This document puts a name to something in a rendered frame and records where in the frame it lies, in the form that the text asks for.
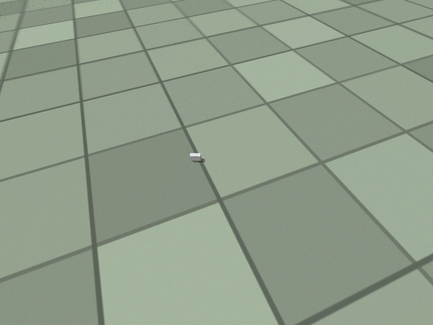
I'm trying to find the small box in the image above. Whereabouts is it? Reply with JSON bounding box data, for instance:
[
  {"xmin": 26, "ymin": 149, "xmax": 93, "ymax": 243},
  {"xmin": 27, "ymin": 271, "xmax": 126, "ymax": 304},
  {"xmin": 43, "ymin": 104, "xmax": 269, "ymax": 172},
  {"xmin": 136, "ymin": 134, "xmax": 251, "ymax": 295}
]
[{"xmin": 190, "ymin": 153, "xmax": 201, "ymax": 161}]

